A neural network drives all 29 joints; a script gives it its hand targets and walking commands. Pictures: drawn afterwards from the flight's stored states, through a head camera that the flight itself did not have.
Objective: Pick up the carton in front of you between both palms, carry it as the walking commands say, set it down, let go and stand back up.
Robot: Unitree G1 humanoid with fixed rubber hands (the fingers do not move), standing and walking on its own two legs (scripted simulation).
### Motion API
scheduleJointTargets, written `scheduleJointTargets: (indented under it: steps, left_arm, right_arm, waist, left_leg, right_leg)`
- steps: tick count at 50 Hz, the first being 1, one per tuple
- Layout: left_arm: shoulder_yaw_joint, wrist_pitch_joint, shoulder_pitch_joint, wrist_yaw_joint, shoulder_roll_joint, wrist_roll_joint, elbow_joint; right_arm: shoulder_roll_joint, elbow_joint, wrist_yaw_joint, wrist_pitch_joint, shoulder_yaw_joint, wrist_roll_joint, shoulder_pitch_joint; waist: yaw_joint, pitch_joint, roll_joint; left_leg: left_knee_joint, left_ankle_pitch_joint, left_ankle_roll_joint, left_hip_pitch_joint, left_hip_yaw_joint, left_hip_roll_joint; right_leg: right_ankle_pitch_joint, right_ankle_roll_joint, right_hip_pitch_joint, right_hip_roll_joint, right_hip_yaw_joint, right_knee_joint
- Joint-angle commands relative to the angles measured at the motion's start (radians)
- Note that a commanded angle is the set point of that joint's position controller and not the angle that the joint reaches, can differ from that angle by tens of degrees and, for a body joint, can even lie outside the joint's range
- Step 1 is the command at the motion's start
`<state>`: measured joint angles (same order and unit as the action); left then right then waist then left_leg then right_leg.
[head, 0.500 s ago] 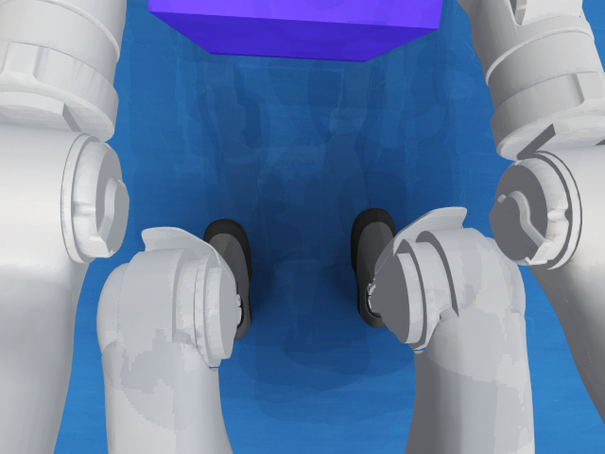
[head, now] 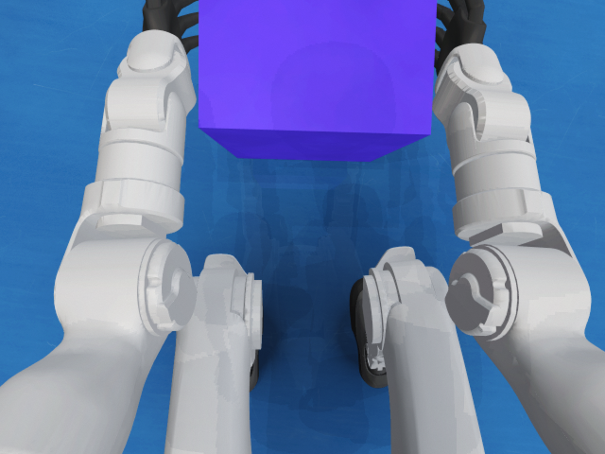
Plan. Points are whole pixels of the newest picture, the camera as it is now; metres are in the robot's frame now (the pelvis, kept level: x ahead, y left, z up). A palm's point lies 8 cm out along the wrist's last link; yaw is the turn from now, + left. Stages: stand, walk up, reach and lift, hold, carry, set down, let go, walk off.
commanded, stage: reach and lift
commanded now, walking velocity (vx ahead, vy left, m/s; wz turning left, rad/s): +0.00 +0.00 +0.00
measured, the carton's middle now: (310, 66) +0.55 +0.00 -0.16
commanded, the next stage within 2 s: none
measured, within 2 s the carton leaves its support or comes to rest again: neither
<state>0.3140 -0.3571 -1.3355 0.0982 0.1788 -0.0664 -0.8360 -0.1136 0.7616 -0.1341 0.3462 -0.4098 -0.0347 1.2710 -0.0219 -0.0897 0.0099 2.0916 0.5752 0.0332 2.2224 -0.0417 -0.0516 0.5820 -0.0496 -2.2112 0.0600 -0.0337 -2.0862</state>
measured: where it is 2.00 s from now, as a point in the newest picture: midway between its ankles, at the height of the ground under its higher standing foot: (308, 353)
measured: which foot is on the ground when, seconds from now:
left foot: down 0.00-1.00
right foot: down 0.00-1.00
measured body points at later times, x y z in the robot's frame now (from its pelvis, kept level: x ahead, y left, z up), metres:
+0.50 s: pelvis +0.00 +0.00 +0.11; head +0.26 +0.01 +0.48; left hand +0.52 +0.15 +0.06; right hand +0.51 -0.15 +0.06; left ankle +0.11 +0.12 -0.37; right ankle +0.11 -0.13 -0.37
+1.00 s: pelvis +0.04 +0.00 +0.25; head +0.19 +0.01 +0.68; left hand +0.46 +0.15 +0.22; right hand +0.45 -0.15 +0.22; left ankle +0.10 +0.12 -0.37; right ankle +0.11 -0.13 -0.37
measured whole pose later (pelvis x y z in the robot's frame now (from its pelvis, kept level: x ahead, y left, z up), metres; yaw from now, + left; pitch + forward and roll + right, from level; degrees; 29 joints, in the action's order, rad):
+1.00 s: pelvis +0.04 +0.00 +0.25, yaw +1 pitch +30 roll +0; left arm 0.43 -0.40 -0.68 0.01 -0.11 -0.26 -0.57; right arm 0.11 0.56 0.00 0.40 -0.45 -0.26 0.67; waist -0.01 0.21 0.00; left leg 1.20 0.42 0.01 1.31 -0.04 -0.04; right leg 0.43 -0.02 -1.30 0.03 -0.06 -1.21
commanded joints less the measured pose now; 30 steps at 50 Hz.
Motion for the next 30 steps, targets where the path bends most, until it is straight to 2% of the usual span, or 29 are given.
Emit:
scheduleJointTargets:
  steps: [1,5,10,16,21,26,30]
  left_arm:
    - [-0.299,-0.007,-0.502,-0.312,-1.107,0.038,-0.022]
    - [-0.186,-0.009,-0.497,-0.328,-1.087,-0.045,-0.078]
    - [-0.161,-0.016,-0.528,-0.328,-1.083,-0.08,-0.061]
    - [-0.235,-0.051,-0.516,-0.337,-1.162,-0.053,0.017]
    - [-0.33,-0.08,-0.448,-0.346,-1.242,-0.004,0.1]
    - [-0.395,-0.085,-0.347,-0.342,-1.295,0.02,0.141]
    - [-0.401,-0.076,-0.249,-0.334,-1.313,0.006,0.132]
  right_arm:
    - [1.025,0.004,0.33,0.02,0.355,0.014,0.618]
    - [1.004,0.046,0.338,0.024,0.253,-0.081,0.598]
    - [1.026,0.024,0.348,0.034,0.257,-0.09,0.628]
    - [1.114,-0.042,0.369,0.071,0.35,-0.04,0.629]
    - [1.169,-0.105,0.384,0.098,0.433,-0.005,0.543]
    - [1.193,-0.122,0.391,0.098,0.475,0.004,0.422]
    - [1.206,-0.107,0.394,0.086,0.476,-0.009,0.324]
  waist:
    - [-0.03,1.06,-0.047]
    - [-0.031,0.98,-0.051]
    - [-0.015,1.067,-0.041]
    - [0.005,1.291,-0.019]
    - [-0.001,1.409,-0.027]
    - [-0.014,1.355,-0.051]
    - [-0.015,1.25,-0.06]
  left_leg:
    - [-0.268,-0.245,-0.022,-0.541,0.119,-0.102]
    - [-0.36,-0.149,-0.03,-0.501,0.114,-0.111]
    - [-0.436,-0.115,-0.037,-0.597,0.112,-0.114]
    - [-0.503,-0.176,-0.032,-0.761,0.122,-0.112]
    - [-0.553,-0.288,-0.018,-0.892,0.12,-0.111]
    - [-0.622,-0.342,-0.006,-0.982,0.102,-0.114]
    - [-0.693,-0.344,-0.005,-1.031,0.081,-0.115]
  right_leg:
    - [-0.258,0.025,0.522,0.095,0.13,0.271]
    - [-0.171,0.039,0.523,0.094,0.119,0.361]
    - [-0.124,0.035,0.582,0.096,0.119,0.439]
    - [-0.173,0.022,0.725,0.101,0.13,0.506]
    - [-0.281,0.015,0.83,0.103,0.129,0.555]
    - [-0.327,0.018,0.876,0.106,0.114,0.62]
    - [-0.322,0.024,0.903,0.108,0.098,0.684]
